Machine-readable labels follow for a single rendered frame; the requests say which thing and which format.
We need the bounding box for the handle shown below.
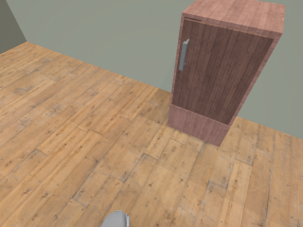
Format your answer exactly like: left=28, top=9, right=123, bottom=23
left=179, top=39, right=190, bottom=71

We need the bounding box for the cupboard door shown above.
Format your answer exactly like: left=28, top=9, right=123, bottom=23
left=171, top=18, right=275, bottom=125

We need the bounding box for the left robot thigh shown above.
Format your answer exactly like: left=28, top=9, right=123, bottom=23
left=100, top=211, right=130, bottom=227

